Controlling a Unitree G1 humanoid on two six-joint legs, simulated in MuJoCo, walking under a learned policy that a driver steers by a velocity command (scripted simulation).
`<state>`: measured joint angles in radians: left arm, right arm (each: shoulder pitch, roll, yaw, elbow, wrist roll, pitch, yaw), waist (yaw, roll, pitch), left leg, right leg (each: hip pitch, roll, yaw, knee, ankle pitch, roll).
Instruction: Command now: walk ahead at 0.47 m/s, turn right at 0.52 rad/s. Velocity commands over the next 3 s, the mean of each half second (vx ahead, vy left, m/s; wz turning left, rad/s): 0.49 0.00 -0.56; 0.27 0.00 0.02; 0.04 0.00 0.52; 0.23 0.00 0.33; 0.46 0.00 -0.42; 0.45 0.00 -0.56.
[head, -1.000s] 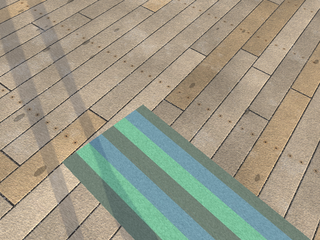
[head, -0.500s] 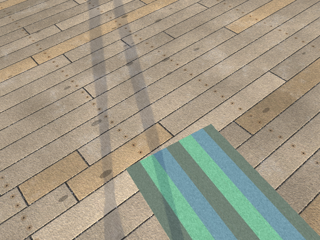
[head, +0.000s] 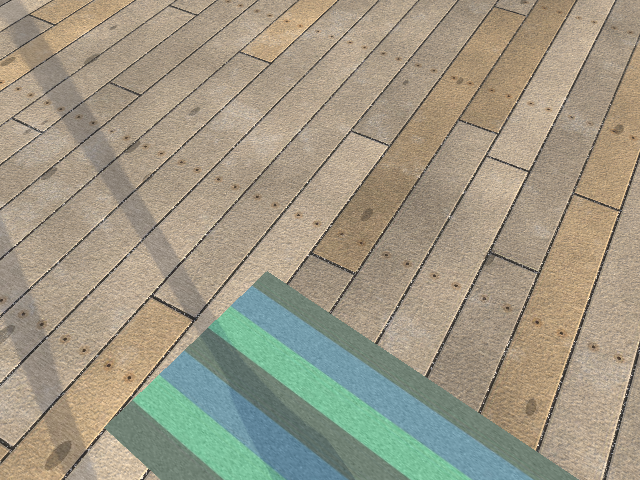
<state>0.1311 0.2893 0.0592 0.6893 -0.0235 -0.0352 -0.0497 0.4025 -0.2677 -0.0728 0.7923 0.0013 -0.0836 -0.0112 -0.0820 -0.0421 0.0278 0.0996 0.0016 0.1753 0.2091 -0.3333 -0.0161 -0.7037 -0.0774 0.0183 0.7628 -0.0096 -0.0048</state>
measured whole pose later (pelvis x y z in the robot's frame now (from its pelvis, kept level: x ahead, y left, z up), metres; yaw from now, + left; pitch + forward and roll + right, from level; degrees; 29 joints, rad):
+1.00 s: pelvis +0.49 -0.08 +0.01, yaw -13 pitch +2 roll +0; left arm 0.08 0.28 0.04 0.67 0.00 0.00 0.02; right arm 0.27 -0.31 -0.06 0.74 0.02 0.00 -0.01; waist -0.06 -0.01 0.05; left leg -0.27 -0.08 -0.12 0.45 -0.20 0.03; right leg -0.44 0.03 0.11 0.63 -0.25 0.06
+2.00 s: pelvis +0.61 -0.08 +0.00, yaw +13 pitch +1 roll +0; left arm 0.19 0.30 0.05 0.75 -0.02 -0.09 -0.03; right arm 0.31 -0.31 -0.04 0.69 0.00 -0.02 0.01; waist -0.02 0.04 -0.03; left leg -0.20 -0.04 -0.11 0.58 -0.38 0.02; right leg -0.29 0.03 -0.01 0.52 -0.24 -0.04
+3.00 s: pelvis +1.09 -0.11 -0.02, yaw -21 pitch +1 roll +2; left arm 0.09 0.31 0.05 0.58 0.00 -0.02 -0.04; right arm 0.25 -0.33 -0.06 0.78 0.02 -0.06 0.00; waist -0.04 0.00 0.11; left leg -0.30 0.04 0.01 1.19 -0.52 -0.05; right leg -0.49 0.04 -0.02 0.62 -0.16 -0.08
